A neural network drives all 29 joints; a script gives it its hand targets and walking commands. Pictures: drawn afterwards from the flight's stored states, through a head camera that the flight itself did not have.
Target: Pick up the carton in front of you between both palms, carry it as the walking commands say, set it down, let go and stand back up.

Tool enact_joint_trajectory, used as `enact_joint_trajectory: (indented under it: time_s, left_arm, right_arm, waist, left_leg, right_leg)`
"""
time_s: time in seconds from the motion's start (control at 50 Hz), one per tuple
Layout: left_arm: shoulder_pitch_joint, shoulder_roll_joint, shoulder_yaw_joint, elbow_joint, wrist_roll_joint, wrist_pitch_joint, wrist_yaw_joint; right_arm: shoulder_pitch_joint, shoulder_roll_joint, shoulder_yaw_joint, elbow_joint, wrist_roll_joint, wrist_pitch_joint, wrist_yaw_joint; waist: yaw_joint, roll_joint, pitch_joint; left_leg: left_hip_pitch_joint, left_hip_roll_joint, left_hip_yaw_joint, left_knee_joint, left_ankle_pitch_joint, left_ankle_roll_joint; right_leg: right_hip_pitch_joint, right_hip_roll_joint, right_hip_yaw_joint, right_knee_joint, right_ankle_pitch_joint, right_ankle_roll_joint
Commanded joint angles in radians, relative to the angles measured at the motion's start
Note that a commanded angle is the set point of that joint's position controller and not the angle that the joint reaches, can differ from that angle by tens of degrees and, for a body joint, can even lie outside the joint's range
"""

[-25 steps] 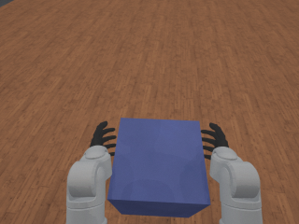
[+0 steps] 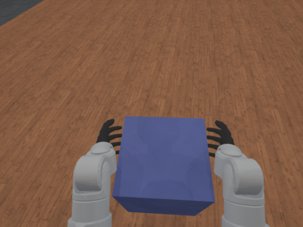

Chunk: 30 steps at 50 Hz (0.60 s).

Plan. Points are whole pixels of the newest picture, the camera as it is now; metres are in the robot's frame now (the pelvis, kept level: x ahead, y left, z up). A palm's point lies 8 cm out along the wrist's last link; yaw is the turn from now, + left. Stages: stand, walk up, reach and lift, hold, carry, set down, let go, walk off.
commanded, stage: carry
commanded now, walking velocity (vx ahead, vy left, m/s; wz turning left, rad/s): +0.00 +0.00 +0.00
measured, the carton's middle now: (162, 169) +0.28 +0.00 -0.03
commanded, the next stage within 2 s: hold in 1.88 s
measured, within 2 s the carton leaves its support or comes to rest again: neither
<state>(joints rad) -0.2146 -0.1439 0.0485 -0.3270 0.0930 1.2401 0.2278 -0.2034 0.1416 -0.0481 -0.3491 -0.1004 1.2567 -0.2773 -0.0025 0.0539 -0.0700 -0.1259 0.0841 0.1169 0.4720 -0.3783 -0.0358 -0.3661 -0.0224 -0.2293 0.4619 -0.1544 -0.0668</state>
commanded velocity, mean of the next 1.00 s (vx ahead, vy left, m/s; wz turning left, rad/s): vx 0.00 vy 0.00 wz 0.00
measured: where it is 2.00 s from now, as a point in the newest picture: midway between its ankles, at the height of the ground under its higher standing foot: outside the picture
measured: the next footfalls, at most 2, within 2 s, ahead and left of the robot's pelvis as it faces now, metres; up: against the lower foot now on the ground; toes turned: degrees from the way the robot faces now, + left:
none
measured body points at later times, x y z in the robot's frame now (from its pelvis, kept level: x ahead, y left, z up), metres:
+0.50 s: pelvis +0.01 +0.02 -0.01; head -0.01 +0.02 +0.44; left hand +0.28 +0.17 +0.10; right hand +0.29 -0.12 +0.09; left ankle -0.10 +0.12 -0.73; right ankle +0.06 -0.09 -0.73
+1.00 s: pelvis -0.03 +0.02 +0.00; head -0.06 +0.02 +0.45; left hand +0.25 +0.18 +0.07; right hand +0.26 -0.12 +0.06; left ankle -0.10 +0.12 -0.73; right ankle +0.06 -0.09 -0.73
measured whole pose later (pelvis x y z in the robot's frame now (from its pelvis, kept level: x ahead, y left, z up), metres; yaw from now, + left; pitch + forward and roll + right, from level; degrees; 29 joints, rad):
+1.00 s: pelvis -0.03 +0.02 +0.00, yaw +1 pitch +1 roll +0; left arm -0.24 -0.15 0.09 -0.08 0.20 1.11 0.15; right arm -0.24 0.15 -0.08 -0.07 -0.20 1.12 -0.17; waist 0.00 0.01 -0.09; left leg -0.16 0.04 0.15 0.54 -0.39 0.01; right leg -0.39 -0.09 -0.20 0.52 -0.13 -0.03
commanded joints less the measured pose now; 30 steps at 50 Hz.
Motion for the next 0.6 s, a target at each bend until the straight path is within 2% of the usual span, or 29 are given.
enact_joint_trajectory:
  time_s: [0.0, 0.06, 0.12, 0.16, 0.24, 0.28, 0.46, 0.58]
  left_arm:
    - [-0.32, -1.026, -0.456, -0.148, -0.299, -0.047, -0.19]
    - [-0.277, -0.987, -0.462, -0.157, -0.29, -0.042, -0.175]
    - [-0.248, -0.954, -0.461, -0.127, -0.274, -0.029, -0.168]
    - [-0.264, -0.954, -0.468, -0.128, -0.278, -0.025, -0.171]
    - [-0.303, -0.968, -0.48, -0.137, -0.294, -0.022, -0.176]
    - [-0.313, -0.971, -0.484, -0.14, -0.3, -0.021, -0.177]
    - [-0.324, -0.963, -0.482, -0.138, -0.304, -0.015, -0.178]
    - [-0.323, -0.948, -0.469, -0.121, -0.293, -0.007, -0.178]
  right_arm:
    - [-0.407, 1.034, 0.535, -0.176, 0.354, -0.056, 0.232]
    - [-0.344, 0.996, 0.512, -0.16, 0.34, -0.053, 0.224]
    - [-0.29, 0.961, 0.489, -0.112, 0.315, -0.041, 0.221]
    - [-0.296, 0.96, 0.485, -0.107, 0.312, -0.038, 0.225]
    - [-0.326, 0.971, 0.478, -0.111, 0.316, -0.039, 0.23]
    - [-0.333, 0.974, 0.475, -0.113, 0.316, -0.039, 0.23]
    - [-0.351, 0.961, 0.482, -0.131, 0.318, -0.036, 0.226]
    - [-0.365, 0.948, 0.487, -0.121, 0.323, -0.026, 0.226]
  waist:
    - [0.004, -0.082, -0.394]
    - [0.002, -0.062, -0.416]
    - [0.001, -0.06, -0.409]
    - [0.001, -0.053, -0.386]
    - [0.002, -0.007, -0.343]
    - [0.002, -0.001, -0.33]
    - [0.002, -0.035, -0.291]
    - [0.004, -0.039, -0.254]
  left_leg:
    - [-0.013, 0.068, -0.027, 0.005, 0.4, -0.005]
    - [-0.02, 0.057, -0.024, 0.049, 0.491, -0.003]
    - [-0.023, 0.051, -0.023, 0.051, 0.503, -0.006]
    - [-0.01, 0.055, -0.025, 0.038, 0.532, -0.004]
    - [0.04, 0.084, -0.034, 0.04, 0.687, 0.008]
    - [0.041, 0.091, -0.032, 0.043, 0.712, 0.015]
    - [-0.022, 0.08, -0.029, 0.015, 0.483, 0.034]
    - [-0.058, 0.077, -0.042, -0.022, 0.353, 0.043]
  right_leg:
    - [0.357, -0.164, 0.145, 0.054, 0.619, 0.002]
    - [0.363, -0.163, 0.144, 0.109, 0.739, -0.01]
    - [0.348, -0.163, 0.138, 0.124, 0.787, -0.011]
    - [0.311, -0.155, 0.131, 0.127, 0.736, -0.003]
    - [0.21, -0.13, 0.108, 0.131, 0.515, 0.021]
    - [0.193, -0.125, 0.101, 0.134, 0.451, 0.028]
    - [0.211, -0.143, 0.111, 0.104, 0.379, 0.031]
    - [0.204, -0.148, 0.121, 0.068, 0.281, 0.035]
